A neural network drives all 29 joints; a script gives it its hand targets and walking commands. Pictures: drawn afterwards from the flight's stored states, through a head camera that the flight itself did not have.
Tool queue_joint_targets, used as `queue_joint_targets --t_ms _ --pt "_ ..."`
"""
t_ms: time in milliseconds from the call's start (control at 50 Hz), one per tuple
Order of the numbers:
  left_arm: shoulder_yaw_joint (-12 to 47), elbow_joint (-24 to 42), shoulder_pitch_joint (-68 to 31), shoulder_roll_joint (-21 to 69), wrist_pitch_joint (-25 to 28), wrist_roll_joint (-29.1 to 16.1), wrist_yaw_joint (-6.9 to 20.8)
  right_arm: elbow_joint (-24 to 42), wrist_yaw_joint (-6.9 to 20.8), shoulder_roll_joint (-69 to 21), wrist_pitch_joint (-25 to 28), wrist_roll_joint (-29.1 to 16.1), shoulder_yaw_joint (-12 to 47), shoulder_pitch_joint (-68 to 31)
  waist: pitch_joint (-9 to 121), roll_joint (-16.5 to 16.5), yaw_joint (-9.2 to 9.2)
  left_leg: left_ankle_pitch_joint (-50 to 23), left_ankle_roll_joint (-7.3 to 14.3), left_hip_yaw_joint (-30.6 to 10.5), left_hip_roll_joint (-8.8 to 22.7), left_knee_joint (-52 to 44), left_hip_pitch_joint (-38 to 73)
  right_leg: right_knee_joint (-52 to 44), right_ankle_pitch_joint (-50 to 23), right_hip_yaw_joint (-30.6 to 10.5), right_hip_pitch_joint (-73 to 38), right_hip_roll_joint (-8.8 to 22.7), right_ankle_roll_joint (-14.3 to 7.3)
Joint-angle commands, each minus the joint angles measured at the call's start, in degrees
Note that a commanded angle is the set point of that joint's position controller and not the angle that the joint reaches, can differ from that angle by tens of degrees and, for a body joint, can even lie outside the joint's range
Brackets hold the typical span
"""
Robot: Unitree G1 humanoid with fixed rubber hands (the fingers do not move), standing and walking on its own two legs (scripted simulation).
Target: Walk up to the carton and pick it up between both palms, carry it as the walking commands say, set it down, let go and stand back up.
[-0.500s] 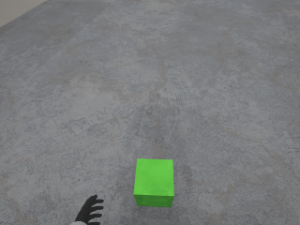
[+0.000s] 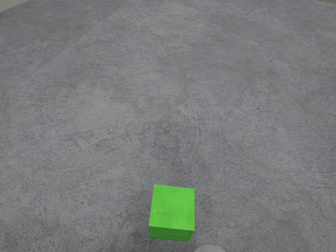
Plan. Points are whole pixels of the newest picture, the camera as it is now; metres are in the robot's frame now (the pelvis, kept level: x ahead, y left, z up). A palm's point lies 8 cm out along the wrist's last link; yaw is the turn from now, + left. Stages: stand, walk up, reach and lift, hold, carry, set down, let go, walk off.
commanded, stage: walk up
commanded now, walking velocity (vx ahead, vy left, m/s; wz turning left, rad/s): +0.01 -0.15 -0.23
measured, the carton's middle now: (171, 213) +0.40 -0.02 -0.65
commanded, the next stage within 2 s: stand in 0.94 s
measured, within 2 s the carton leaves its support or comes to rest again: neither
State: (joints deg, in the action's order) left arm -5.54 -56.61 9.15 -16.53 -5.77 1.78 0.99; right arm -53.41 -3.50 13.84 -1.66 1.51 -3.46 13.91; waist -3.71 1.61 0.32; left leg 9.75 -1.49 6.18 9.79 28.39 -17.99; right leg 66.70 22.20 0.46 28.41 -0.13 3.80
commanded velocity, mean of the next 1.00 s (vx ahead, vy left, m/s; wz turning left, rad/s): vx -0.01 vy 0.02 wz -0.03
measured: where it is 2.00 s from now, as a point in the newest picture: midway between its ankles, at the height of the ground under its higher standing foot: outside the picture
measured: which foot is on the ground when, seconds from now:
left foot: down 0.00-0.18, up 0.20-0.46, down 0.48-1.00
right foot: up 0.00-0.16, down 0.18-0.72, up 0.74-1.00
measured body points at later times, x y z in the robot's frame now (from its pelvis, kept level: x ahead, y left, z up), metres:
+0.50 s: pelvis -0.01 -0.07 +0.00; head +0.01 -0.08 +0.45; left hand +0.09 +0.17 -0.14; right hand +0.00 -0.31 -0.16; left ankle -0.03 +0.05 -0.74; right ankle -0.01 -0.18 -0.74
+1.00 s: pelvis -0.02 -0.01 +0.00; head +0.00 +0.02 +0.45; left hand -0.01 +0.22 -0.17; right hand +0.00 -0.23 -0.14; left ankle -0.03 +0.06 -0.74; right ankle -0.05 -0.15 -0.72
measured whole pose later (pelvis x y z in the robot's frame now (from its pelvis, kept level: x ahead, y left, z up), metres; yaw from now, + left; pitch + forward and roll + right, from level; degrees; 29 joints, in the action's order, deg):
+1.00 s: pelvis -0.02 -0.01 +0.00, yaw -2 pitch -1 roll -1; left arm -1.3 -62.9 14.3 -10.1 -2.3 1.0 -2.0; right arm -60.1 -2.2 6.8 1.0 1.3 -0.6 15.0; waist -2.5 2.5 -0.7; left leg 12.7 4.3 6.7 -1.2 21.1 -8.1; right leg 36.0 20.9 -0.4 14.4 1.3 0.7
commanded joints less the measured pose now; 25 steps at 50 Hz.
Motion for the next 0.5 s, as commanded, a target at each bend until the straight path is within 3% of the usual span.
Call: queue_joint_targets --t_ms 0,80,120,140,160,180,200,220,240,260,280,340,380,440,480 --pt "0.4 2.6 1.0 -0.6 0.0 -0.4 1.3 1.9 0.0 10.5 0.3 0.4 -2.5 1.1 0.5 -15.3 0.58 11.4 8.2 -7.4 10.9 -16.4 2.5 -11.2 -0.7 -0.2 -1.0 1.7 0.1" --pt "0.7 3.1 2.4 -0.8 1.1 -0.7 1.1 1.1 1.1 13.3 0.3 0.9 -3.5 0.0 2.3 -17.8 1.57 10.8 8.4 -7.3 12.0 -16.1 1.7 -26.4 0.9 2.0 -10.8 1.3 -1.4" --pt "0.8 1.4 6.9 -0.8 2.0 -1.0 0.6 0.8 1.5 14.4 -0.3 0.4 -3.9 -1.5 2.5 -15.8 -0.54 -3.7 6.7 -6.3 10.8 -9.9 1.9 -39.2 -6.2 4.0 -16.6 -0.2 -2.0" --pt "0.6 0.5 9.3 -1.7 3.4 -0.6 0.1 -0.1 2.3 11.5 -0.5 -0.1 -3.2 0.6 4.9 -11.3 -0.96 0.7 4.3 -3.0 6.1 -3.2 0.0 -46.2 -6.8 1.9 -21.9 1.2 -1.9" --pt "0.4 0.9 9.3 -4.2 5.0 -0.1 -0.2 -0.6 2.8 4.7 -0.7 -0.3 -1.3 3.0 4.6 -0.2 -1.35 9.7 1.4 -0.1 -0.2 4.1 -5.1 -51.7 -5.6 -5.4 -24.1 8.6 -1.4" --pt "0.0 3.5 7.5 -10.2 5.9 0.5 -0.6 1.9 2.8 1.0 -1.1 0.1 -0.2 1.4 2.9 13.7 -2.10 21.8 -1.5 -0.4 -6.6 12.2 -11.1 -58.3 -1.3 -24.9 -15.7 23.7 -6.5" --pt "-0.3 3.6 5.5 -11.9 5.9 0.5 -1.1 2.2 2.3 4.7 -2.4 -0.3 -0.9 -3.1 -1.1 13.5 -2.36 22.3 -0.8 -6.9 -4.8 19.3 -7.8 -57.6 -8.5 -24.3 -7.2 24.8 -10.1" --pt "0.6 4.1 1.0 -9.2 6.0 0.3 -1.5 1.3 2.7 6.3 -2.9 -1.0 -1.4 -1.7 -1.9 10.6 0.44 19.6 0.1 -9.2 -5.5 23.2 -6.6 -54.6 -16.5 -18.2 -7.5 20.6 -10.0" --pt "1.8 4.6 -1.9 -5.0 6.1 0.2 -1.5 -0.4 3.1 5.3 -2.6 -1.1 -0.5 1.9 1.0 9.8 2.28 14.9 1.0 -9.8 -5.9 21.6 -4.2 -53.9 -14.4 -12.4 -9.6 15.1 -8.2" --pt "3.0 4.8 -4.0 -1.6 6.3 0.1 -1.6 -2.5 3.6 3.7 -2.0 -1.0 0.4 4.6 4.3 11.6 3.06 9.6 1.0 -8.9 -6.7 19.1 -2.1 -54.9 -6.2 -7.5 -13.5 10.4 -6.9" --pt "3.3 5.0 -4.4 -1.2 6.4 0.0 -1.8 -3.4 3.9 4.1 -1.5 -0.8 0.4 4.4 4.2 12.5 2.30 9.1 0.8 -7.3 -7.8 17.4 -2.1 -55.1 -7.3 -6.4 -15.4 9.7 -7.3" --pt "3.0 2.5 1.3 -2.5 6.6 -0.4 -2.2 -3.8 3.1 3.6 -0.6 -0.6 1.0 2.0 3.2 9.7 -0.38 12.7 0.2 -6.1 -8.1 9.8 -0.9 -53.0 -19.4 -7.4 -20.6 12.3 -9.7" --pt "3.0 1.4 2.8 -3.1 6.7 -0.7 -2.5 -4.2 2.3 2.6 -0.2 -1.2 1.5 1.4 3.2 9.5 -1.44 12.6 0.2 -5.0 -7.8 4.4 0.8 -50.9 -23.7 -7.7 -22.0 13.9 -11.0" --pt "2.3 0.4 4.4 -4.3 6.4 -0.7 -2.9 -5.8 1.3 2.9 0.4 -1.1 0.9 5.5 3.3 5.7 -0.46 2.1 1.0 -3.9 -7.8 -7.9 6.9 -47.2 -29.2 -10.2 -20.8 15.6 -9.5" --pt "2.3 0.6 6.5 -3.4 6.5 -1.0 -3.7 -5.8 1.3 5.2 0.8 -0.7 0.0 6.9 5.7 1.0 -0.86 -7.9 1.9 -6.4 -3.9 -5.4 11.0 -43.8 -33.4 -9.7 -17.6 15.1 -9.0"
